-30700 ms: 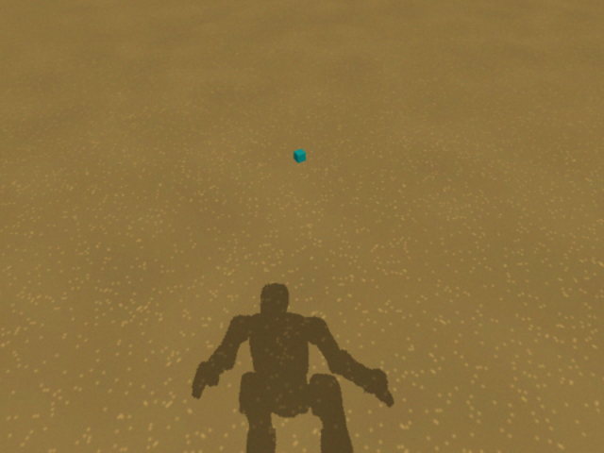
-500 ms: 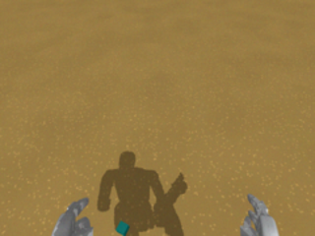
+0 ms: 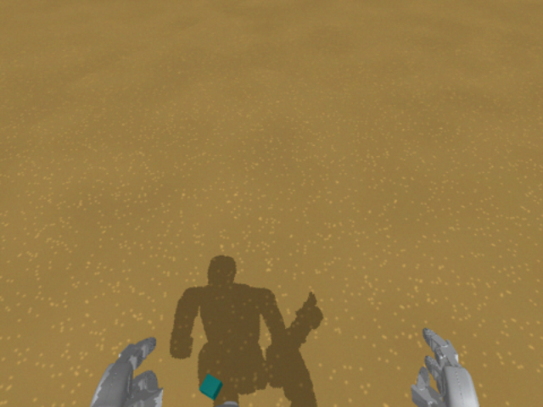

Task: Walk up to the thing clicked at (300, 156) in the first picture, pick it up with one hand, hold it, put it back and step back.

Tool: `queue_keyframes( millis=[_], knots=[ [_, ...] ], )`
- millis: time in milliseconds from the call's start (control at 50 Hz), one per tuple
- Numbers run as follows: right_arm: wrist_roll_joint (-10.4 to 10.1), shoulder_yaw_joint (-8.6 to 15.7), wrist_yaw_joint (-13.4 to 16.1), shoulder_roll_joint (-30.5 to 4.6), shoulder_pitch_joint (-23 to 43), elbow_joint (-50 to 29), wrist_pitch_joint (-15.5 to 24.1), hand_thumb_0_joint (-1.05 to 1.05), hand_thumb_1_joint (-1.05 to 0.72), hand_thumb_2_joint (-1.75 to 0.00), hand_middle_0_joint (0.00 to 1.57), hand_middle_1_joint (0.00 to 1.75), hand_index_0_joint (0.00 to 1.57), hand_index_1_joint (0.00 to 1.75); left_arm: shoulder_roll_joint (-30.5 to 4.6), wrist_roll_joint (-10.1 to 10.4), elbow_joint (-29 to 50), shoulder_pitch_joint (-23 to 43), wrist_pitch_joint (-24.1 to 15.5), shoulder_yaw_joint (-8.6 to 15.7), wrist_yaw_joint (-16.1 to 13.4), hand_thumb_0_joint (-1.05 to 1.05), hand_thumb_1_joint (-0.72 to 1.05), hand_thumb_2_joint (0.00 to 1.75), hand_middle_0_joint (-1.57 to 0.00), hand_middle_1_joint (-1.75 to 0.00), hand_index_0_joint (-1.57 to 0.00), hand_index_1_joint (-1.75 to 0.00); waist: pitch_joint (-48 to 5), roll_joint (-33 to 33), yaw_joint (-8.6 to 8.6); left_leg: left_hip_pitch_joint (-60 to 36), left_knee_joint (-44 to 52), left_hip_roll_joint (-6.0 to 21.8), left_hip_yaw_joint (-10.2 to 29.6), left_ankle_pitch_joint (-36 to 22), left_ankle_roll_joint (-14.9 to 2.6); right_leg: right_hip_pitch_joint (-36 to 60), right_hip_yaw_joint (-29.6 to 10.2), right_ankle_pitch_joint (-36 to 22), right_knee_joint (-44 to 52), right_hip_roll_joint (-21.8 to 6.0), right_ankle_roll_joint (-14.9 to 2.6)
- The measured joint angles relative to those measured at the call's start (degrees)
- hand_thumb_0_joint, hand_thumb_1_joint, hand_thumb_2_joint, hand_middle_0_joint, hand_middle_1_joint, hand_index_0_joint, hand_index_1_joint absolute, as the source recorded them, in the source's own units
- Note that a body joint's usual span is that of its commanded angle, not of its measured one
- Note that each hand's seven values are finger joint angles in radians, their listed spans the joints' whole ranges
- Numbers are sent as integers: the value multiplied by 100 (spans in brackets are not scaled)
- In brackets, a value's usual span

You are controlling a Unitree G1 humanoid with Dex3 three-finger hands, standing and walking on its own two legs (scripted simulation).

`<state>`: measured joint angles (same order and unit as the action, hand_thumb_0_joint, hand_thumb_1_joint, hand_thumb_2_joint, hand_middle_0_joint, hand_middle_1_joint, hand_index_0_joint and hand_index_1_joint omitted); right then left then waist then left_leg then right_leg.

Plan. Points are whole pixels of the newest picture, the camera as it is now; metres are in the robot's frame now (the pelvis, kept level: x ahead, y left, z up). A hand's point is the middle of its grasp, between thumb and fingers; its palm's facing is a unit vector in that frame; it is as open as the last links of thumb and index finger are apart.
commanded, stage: home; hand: left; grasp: from above
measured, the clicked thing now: (211, 387) +0.31 +0.22 -0.69
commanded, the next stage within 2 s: stand in 1.42 s
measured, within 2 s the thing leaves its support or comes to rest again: neither
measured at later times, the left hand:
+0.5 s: hand (153, 398) +0.16 +0.18 -0.04, palm faces +0.04 -0.98 -0.20, open 7.4 cm
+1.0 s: hand (155, 396) +0.16 +0.18 -0.04, palm faces +0.04 -0.98 -0.20, open 7.4 cm
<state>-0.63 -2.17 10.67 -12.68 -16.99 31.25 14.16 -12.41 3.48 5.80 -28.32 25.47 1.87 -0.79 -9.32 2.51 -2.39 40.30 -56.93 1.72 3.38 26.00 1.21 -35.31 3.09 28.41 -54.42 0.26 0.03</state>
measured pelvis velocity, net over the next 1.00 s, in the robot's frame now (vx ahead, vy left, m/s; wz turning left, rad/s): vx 0.00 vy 0.00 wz -0.01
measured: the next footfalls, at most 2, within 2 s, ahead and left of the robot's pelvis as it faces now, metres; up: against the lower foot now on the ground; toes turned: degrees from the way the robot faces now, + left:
none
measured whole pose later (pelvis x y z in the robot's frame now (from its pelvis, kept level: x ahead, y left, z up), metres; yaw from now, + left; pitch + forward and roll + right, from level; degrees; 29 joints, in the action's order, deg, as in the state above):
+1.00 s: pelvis +0.00 +0.00 +0.00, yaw +0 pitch +9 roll -2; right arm -0.6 -1.8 10.5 -12.9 -17.0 30.5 13.7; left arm -13.1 3.7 7.8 -29.0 26.0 1.6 -1.0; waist -9.8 2.6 -2.3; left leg 41.0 -58.1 1.8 3.2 26.5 0.9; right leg -35.9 2.8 28.6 -55.2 0.3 0.3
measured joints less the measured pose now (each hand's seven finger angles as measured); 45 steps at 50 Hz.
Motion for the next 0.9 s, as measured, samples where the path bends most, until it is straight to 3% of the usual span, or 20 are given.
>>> queue_keyframes(
  millis=[900],
  knots=[
    [4, 36, -15, -6, 2, -71, -25, 2, -91, -90, 20, 30, 21, 30, -65, 17, 202, -75, 37, -11, -26, 1, 91, 90, -20, -30, -20, -30, -35, 15, 6, 94, -133, 0, -25, 52, -37, -83, -32, 19, -89, 2, 36]
  ],
)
